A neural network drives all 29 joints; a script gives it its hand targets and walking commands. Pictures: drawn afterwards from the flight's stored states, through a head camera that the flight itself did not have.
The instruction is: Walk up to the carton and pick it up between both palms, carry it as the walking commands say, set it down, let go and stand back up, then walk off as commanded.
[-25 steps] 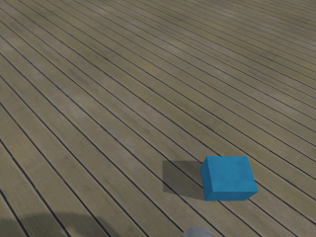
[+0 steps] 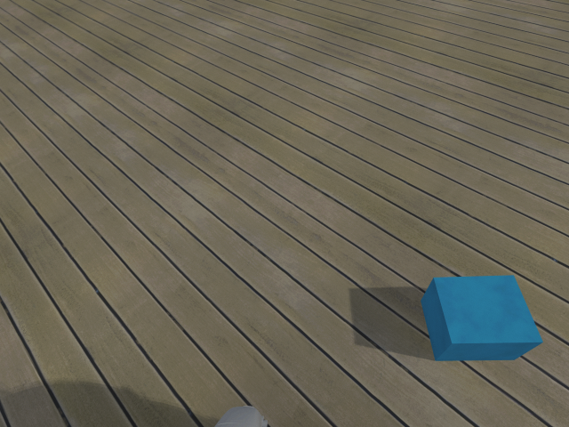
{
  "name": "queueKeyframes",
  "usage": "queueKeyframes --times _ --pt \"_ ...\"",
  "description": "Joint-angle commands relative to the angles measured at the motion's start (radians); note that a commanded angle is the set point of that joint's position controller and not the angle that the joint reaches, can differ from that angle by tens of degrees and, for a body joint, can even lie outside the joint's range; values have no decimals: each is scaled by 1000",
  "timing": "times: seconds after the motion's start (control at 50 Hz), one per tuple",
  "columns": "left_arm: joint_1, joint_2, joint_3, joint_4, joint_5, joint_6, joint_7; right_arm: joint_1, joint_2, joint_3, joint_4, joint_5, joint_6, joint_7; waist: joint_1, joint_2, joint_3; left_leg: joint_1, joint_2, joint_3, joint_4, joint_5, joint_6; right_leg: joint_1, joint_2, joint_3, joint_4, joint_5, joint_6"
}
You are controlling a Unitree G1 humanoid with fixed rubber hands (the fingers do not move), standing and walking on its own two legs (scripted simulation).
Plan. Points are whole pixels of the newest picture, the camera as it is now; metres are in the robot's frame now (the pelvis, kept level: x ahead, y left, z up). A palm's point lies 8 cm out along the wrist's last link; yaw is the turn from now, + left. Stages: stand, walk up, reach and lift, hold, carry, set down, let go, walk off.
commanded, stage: walk off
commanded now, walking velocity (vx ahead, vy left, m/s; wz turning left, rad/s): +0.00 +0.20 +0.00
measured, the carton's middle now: (473, 318) +0.52 -0.52 -0.69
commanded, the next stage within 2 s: stand in 1.36 s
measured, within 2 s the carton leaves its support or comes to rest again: neither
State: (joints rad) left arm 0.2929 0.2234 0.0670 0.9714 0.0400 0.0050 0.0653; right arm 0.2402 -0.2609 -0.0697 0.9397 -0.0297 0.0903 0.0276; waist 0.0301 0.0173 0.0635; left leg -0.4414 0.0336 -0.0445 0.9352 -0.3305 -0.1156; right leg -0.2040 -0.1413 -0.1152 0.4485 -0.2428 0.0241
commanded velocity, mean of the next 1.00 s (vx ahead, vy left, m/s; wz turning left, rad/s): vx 0.00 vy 0.20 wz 0.00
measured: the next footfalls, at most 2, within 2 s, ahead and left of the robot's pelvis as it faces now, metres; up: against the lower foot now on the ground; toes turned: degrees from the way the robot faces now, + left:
left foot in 0.14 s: +0.05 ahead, +0.21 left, +0.00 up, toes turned +5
right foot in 0.52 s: +0.02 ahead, +0.07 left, +0.00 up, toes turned -9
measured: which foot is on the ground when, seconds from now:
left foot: up 0.00-0.12, down 0.14-0.52, up 0.54-0.90, down 0.92-1.00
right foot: down 0.00-0.14, up 0.16-0.50, down 0.52-0.92, up 0.94-1.00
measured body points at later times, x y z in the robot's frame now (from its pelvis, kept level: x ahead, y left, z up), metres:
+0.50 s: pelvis -0.01 +0.14 -0.02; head +0.01 +0.13 +0.43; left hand +0.07 +0.40 -0.15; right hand +0.03 -0.10 -0.17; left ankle +0.01 +0.20 -0.75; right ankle -0.03 +0.07 -0.74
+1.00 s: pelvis -0.02 +0.29 -0.01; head +0.01 +0.31 +0.44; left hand -0.01 +0.58 -0.16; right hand +0.07 +0.03 -0.14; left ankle -0.01 +0.41 -0.75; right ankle -0.04 +0.12 -0.70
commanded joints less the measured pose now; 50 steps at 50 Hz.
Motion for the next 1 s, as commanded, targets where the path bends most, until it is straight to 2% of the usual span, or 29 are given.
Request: queueKeyframes --times 0.0,0.06,0.1,0.12,0.14,0.16,0.2,0.24,0.3,0.38,0.42,0.46,0.48,0.5,0.52,0.54,0.56,0.58,0.62,0.68,0.72,0.78,0.84,0.86,0.88,0.9,0.92,0.94,0.98 --pt "57 203 53 -17 7 3 -4 -53 1 14 -79 4 -4 10 42 -281 -25 26 8 109 -178 -30 -6 31 -167 104 -119 344 -147" --pt "35 249 73 -23 7 18 -9 -9 -35 4 -82 5 -11 10 21 -295 -31 133 11 133 -347 -14 29 -9 -204 148 -102 348 -125" --pt "10 232 71 -32 -2 22 -11 115 -54 -11 -32 -9 -23 4 -42 -192 -73 347 -16 164 -568 115 66 -91 -163 114 27 280 -74" --pt "58 168 54 -33 7 21 -18 184 -109 -26 -17 -21 -40 3 -65 0 -129 482 88 57 -654 166 75 -175 -76 33 215 75 -33" --pt "34 43 24 -85 3 35 -16 141 -254 -44 -52 -14 -50 5 -68 349 -113 454 322 -206 -682 328 184 -411 105 -50 449 -428 -2" --pt "-40 65 21 -84 -12 55 3 138 -228 -39 -56 -12 -54 -5 -132 344 -124 277 318 -159 -687 279 282 -330 96 113 635 -464 -28" --pt "-26 116 35 -75 -27 57 -2 16 -124 -1 -71 -22 -46 -24 -43 205 -45 193 225 -53 -679 206 255 -341 106 162 736 -327 -58" --pt "47 136 44 -34 -5 50 -7 -54 -90 11 -96 -9 -50 -39 1 167 -66 238 176 -5 -641 337 255 -329 95 98 765 -220 -39" --pt "24 94 28 -37 -6 51 -7 -26 -66 23 -88 -7 -57 -49 -17 142 -73 248 178 -24 -633 358 296 -291 86 41 651 -222 -22" --pt "-35 54 0 -58 -22 48 6 50 -68 27 -47 -13 -47 -58 -49 139 -52 272 200 -87 -625 345 334 -217 97 18 400 -275 -48" --pt "-12 47 -8 -48 -31 42 13 52 -70 28 -35 -13 -42 -57 -39 114 -62 272 207 -110 -619 399 340 -153 102 15 291 -252 -61" --pt "39 32 -14 -26 -35 33 16 41 -76 28 -24 -5 -38 -56 0 72 -73 229 181 -88 -592 384 310 -29 102 1 92 -114 -72" --pt "84 47 -12 -17 -28 24 18 53 -81 26 -15 6 -37 -56 28 40 -71 146 154 -66 -577 297 256 100 61 28 -87 52 -71" --pt "135 130 2 -16 -6 14 21 76 -53 28 -25 18 -42 -56 39 -131 -82 -15 83 -5 -422 122 180 253 -149 269 -209 -32 -92" --pt "104 253 36 -26 -7 27 22 44 -47 23 -61 10 -39 -51 48 -387 24 -175 -57 144 -168 -211 119 125 -442 552 -261 196 -266" --pt "131 198 29 -5 0 25 23 -25 -104 5 -63 -22 -31 -42 63 -200 22 -130 -23 7 59 -193 107 49 -428 501 -243 281 -314" --pt "76 153 19 -14 -8 17 20 -9 -87 -2 -54 -14 -29 -29 18 -122 11 -106 -33 -44 149 -115 95 6 -353 395 -226 258 -287" --pt "-3 140 15 -35 -7 12 14 35 -71 -6 -31 -10 -30 -22 -26 -96 16 -103 -32 -69 180 -51 84 0 -282 303 -220 215 -232" --pt "-41 123 13 -44 -16 -4 9 71 -57 -16 -15 -18 -29 -6 -36 -138 -4 -104 -47 -59 203 18 52 40 -200 184 -176 325 -176" --pt "8 130 20 -26 -6 -13 5 35 -21 -10 -33 -4 -19 1 -11 -170 -33 -102 -45 -12 124 14 3 82 -175 116 -124 460 -158" --pt "39 158 33 -15 1 -11 3 -4 1 2 -52 2 -11 5 12 -221 -36 -76 -17 37 -6 0 -12 90 -168 103 -118 444 -149" --pt "53 206 55 -5 6 1 -6 -57 1 14 -83 4 -7 12 41 -282 -24 34 7 112 -192 -29 -1 29 -168 102 -125 347 -144" --pt "28 248 74 -13 5 15 -10 -4 -33 3 -81 5 -14 11 15 -290 -33 149 8 139 -371 3 34 -11 -200 141 -96 351 -116" --pt "6 249 74 -19 -1 19 -10 54 -34 -3 -58 0 -19 8 -20 -257 -46 242 1 156 -508 92 54 -45 -190 127 -45 329 -93" --pt "15 224 69 -22 -3 17 -14 126 -63 -15 -27 -13 -28 4 -46 -166 -85 389 -17 165 -579 127 66 -110 -147 97 49 260 -62" --pt "58 148 50 -29 8 19 -22 191 -130 -29 -21 -22 -46 4 -70 68 -136 496 147 -4 -675 191 83 -208 -45 11 269 -33 -21" --pt "29 31 21 -74 -3 36 -13 123 -266 -48 -53 -13 -51 -1 -73 384 -117 415 335 -182 -672 350 226 -396 110 -29 491 -449 -8" --pt "-52 68 19 -77 -15 52 4 127 -220 -38 -57 -13 -55 -9 -134 341 -119 273 318 -152 -691 261 297 -342 95 121 653 -458 -31" --pt "-31 119 36 -64 -28 51 -4 5 -122 -1 -71 -22 -48 -26 -41 194 -49 200 221 -46 -677 215 257 -342 100 153 737 -315 -57"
